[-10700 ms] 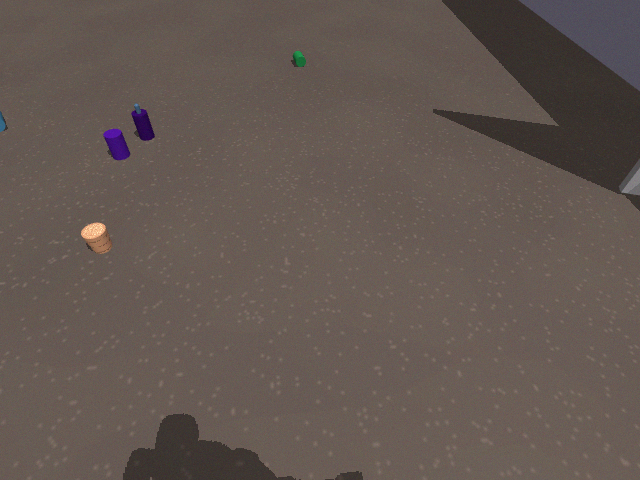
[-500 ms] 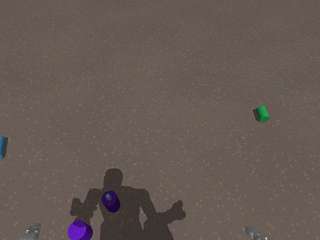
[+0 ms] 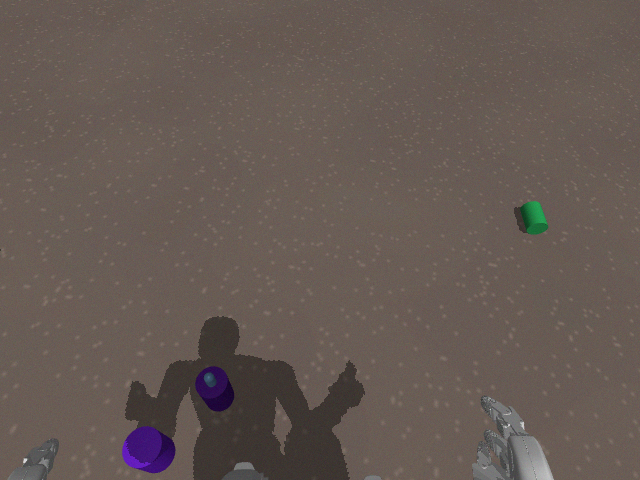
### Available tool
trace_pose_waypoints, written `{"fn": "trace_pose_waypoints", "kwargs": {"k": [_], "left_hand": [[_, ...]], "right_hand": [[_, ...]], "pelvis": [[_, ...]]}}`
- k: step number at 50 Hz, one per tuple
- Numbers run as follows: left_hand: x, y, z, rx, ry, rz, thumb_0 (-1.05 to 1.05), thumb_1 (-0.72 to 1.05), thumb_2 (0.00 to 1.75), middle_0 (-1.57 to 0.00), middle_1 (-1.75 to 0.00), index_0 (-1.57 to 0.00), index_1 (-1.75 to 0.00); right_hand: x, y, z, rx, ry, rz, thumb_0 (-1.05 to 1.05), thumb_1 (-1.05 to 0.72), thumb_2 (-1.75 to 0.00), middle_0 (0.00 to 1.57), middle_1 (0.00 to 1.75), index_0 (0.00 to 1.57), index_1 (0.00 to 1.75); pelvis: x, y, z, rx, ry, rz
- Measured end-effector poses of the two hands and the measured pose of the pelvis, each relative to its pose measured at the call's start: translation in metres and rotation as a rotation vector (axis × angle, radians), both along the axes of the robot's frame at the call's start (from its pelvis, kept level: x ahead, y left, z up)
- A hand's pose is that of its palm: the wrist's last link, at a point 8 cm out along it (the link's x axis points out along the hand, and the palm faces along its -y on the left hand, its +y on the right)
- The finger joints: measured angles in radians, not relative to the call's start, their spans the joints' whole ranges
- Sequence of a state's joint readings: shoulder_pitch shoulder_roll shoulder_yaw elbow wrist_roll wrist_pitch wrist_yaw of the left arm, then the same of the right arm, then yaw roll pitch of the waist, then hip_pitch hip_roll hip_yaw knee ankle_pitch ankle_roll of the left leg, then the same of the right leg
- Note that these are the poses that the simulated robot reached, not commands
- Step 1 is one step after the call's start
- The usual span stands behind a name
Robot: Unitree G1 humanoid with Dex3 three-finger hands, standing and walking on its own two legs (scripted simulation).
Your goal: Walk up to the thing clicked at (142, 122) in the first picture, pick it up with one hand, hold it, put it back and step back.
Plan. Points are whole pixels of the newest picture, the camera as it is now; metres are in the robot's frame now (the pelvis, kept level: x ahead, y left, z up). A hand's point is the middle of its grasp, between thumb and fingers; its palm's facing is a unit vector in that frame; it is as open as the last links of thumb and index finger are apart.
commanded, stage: go down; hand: left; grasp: from the side
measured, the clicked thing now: (214, 387) +0.41 +0.23 -0.60
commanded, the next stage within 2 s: none
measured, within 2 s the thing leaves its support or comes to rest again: neither
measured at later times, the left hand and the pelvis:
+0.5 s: hand out of the picture +0.17 +0.32 -0.17, palm faces +0.18 -0.95 -0.27, open 17.4 cm; pelvis -0.05 +0.00 -0.08, yaw -1 degrees
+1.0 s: hand (72, 416) +0.27 +0.38 -0.24, palm faces +0.21 -0.97 -0.15, open 17.0 cm; pelvis -0.08 +0.00 -0.21, yaw -5 degrees
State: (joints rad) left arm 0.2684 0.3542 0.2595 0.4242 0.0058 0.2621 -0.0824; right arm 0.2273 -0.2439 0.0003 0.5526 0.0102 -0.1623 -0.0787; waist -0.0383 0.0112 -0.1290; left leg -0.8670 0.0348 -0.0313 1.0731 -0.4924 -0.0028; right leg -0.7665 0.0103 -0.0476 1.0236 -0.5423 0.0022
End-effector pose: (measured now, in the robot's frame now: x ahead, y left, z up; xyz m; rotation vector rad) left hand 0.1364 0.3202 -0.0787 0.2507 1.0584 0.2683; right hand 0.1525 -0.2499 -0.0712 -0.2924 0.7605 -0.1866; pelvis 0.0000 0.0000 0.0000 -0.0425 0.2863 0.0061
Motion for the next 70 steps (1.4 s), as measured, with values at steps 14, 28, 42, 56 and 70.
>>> {"fn": "trace_pose_waypoints", "kwargs": {"k": [14, 28, 42, 56, 70], "left_hand": [[-0.016, 0.011, -0.020, -0.018, -0.084, -0.007, -0.01, -0.55, 0.01, -0.10, -0.01, -0.08, -0.02], [0.037, 0.055, -0.077, -0.030, -0.400, -0.039, -0.01, -0.50, 0.02, -0.08, -0.02, -0.06, -0.02], [0.090, 0.088, -0.122, -0.055, -0.609, -0.053, -0.01, -0.44, 0.07, -0.05, -0.04, -0.04, -0.05], [0.127, 0.106, -0.161, -0.092, -0.788, -0.101, -0.02, -0.41, 0.05, -0.05, -0.02, -0.03, -0.03], [0.141, 0.125, -0.179, -0.102, -0.844, -0.088, -0.02, -0.47, 0.03, -0.05, -0.01, -0.04, -0.02]], "right_hand": [[-0.020, -0.001, -0.029, -0.009, 0.025, 0.013, 0.01, -0.90, -0.90, 0.20, 0.30, 0.20, 0.30], [-0.033, -0.007, -0.097, -0.074, 0.042, 0.075, 0.01, -0.93, -0.90, 0.20, 0.30, 0.20, 0.30], [-0.080, -0.013, -0.196, -0.062, 0.249, 0.069, 0.01, -0.89, -0.90, 0.20, 0.30, 0.20, 0.30], [-0.109, -0.025, -0.252, -0.130, 0.327, 0.095, 0.01, -0.90, -0.90, 0.20, 0.30, 0.20, 0.30], [-0.122, -0.027, -0.281, -0.153, 0.379, 0.092, 0.01, -0.91, -0.90, 0.20, 0.30, 0.20, 0.30]], "pelvis": [[-0.019, 0.000, -0.028, -0.012, 0.049, -0.004], [-0.052, 0.003, -0.099, -0.018, 0.165, -0.015], [-0.070, 0.002, -0.170, -0.028, 0.267, -0.051], [-0.090, 0.000, -0.231, -0.049, 0.294, -0.071], [-0.091, 0.004, -0.261, -0.062, 0.303, -0.087]]}}
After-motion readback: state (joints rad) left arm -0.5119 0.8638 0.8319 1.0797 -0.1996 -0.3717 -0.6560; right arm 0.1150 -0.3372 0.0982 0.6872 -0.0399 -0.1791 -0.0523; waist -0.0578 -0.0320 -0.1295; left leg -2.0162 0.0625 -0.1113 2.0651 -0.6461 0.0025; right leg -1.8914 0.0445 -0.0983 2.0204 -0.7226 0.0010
